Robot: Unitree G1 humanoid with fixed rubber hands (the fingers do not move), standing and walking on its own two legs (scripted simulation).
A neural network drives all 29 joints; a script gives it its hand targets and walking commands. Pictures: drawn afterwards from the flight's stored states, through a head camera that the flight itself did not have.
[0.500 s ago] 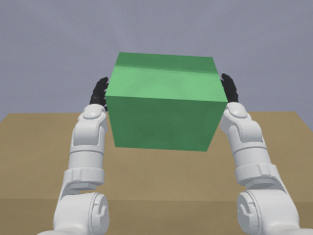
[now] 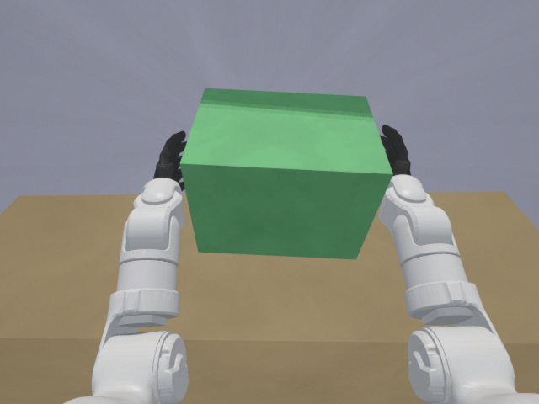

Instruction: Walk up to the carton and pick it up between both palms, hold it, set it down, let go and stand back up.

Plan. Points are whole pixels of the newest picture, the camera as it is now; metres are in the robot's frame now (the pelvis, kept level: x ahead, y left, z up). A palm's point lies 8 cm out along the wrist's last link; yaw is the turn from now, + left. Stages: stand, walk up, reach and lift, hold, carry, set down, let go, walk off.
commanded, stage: hold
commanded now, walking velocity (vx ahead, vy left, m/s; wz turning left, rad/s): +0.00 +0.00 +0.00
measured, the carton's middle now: (281, 174) +0.38 +0.01 +0.20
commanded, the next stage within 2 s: none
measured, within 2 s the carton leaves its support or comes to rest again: neither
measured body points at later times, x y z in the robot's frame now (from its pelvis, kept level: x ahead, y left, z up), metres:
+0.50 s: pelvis +0.01 +0.00 +0.00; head -0.05 +0.00 +0.45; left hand +0.39 +0.18 +0.20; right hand +0.40 -0.16 +0.19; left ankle +0.02 +0.11 -0.74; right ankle +0.06 -0.12 -0.74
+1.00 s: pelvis +0.00 +0.00 +0.00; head -0.05 +0.00 +0.45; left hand +0.38 +0.17 +0.20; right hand +0.39 -0.16 +0.19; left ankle +0.02 +0.11 -0.74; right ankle +0.06 -0.12 -0.74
